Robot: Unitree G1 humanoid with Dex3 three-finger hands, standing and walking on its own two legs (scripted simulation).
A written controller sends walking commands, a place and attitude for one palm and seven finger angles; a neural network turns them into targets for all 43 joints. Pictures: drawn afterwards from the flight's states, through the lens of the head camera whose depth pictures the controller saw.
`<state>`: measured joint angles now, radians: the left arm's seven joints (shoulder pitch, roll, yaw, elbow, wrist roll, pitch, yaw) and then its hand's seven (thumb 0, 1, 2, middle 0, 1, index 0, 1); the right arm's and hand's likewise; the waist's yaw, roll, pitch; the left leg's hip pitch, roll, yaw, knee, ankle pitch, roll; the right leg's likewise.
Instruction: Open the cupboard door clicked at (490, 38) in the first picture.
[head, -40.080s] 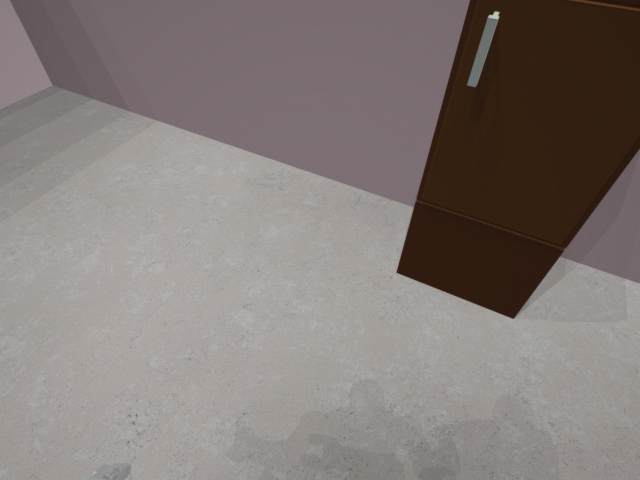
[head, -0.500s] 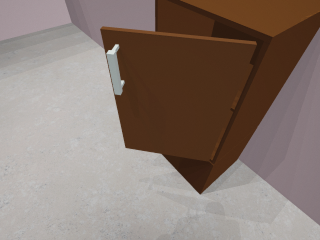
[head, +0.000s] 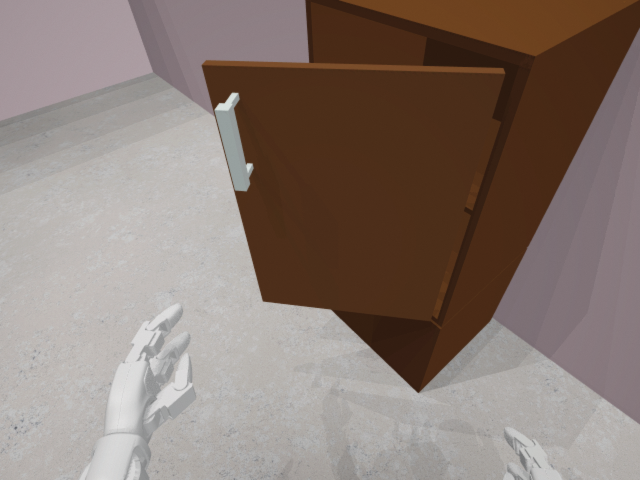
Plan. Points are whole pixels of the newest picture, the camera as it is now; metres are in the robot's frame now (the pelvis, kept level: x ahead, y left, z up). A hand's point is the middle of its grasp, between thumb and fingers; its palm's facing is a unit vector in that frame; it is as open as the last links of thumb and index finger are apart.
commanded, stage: raise the hand with hooked fingers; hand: left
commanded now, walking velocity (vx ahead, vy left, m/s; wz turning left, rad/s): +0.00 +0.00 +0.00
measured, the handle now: (238, 143) +0.57 +0.14 +0.15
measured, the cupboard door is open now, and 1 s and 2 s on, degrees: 40 40 40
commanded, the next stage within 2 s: move the hooked fingers beside the handle in 1.86 s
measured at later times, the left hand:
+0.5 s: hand (158, 396) +0.22 +0.20 +0.04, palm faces -0.24 -0.97 -0.09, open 10.5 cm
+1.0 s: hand (63, 327) +0.26 +0.28 +0.13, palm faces -0.02 -0.99 -0.11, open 13.3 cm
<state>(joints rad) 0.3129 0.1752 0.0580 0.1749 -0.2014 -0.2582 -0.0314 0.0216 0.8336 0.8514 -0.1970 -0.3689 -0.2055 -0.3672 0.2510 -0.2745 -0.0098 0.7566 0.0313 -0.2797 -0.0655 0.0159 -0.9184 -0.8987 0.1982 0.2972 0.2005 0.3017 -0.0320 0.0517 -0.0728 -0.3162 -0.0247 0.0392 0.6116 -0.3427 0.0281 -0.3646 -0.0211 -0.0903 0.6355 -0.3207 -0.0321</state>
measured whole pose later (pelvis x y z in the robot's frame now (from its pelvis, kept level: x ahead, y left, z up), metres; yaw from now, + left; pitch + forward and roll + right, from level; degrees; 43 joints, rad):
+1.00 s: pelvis +0.00 +0.03 +0.00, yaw +0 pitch +1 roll -2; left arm 0.07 0.41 0.38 0.08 -0.34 -0.10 -0.45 -0.01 -0.35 0.36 -0.29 -1.10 -0.30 -1.10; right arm 0.24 -0.27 0.07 0.58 0.06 -0.29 -0.09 0.01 -0.91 -0.90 0.20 0.30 0.20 0.30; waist 0.03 0.02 -0.04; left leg -0.31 -0.02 0.03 0.67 -0.38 0.06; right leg -0.31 -0.02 -0.09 0.61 -0.31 0.00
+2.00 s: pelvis +0.01 +0.01 +0.01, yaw +0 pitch +1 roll -1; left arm -0.18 0.51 0.48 0.34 -0.33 0.03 -0.61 -0.01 -0.50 0.30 -0.30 -1.20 -0.31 -1.20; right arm 0.24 -0.28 0.08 0.59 0.07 -0.22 -0.08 0.01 -0.91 -0.90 0.20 0.30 0.20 0.30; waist 0.03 0.05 -0.03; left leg -0.22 -0.01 0.03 0.53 -0.32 0.04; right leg -0.25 0.00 -0.09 0.51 -0.27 -0.03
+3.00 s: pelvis +0.01 +0.01 +0.01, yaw -1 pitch +7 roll +0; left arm -0.73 0.52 0.38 0.92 -0.19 -0.10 -0.47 -0.01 -0.50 0.30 -0.30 -1.20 -0.31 -1.20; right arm 0.34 -0.31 0.06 0.66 0.06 -0.13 -0.08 0.01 -0.91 -0.90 0.20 0.30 0.20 0.30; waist -0.07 0.02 -0.04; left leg -0.34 -0.01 0.05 0.54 -0.32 0.04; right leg -0.38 0.00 -0.07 0.54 -0.27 -0.03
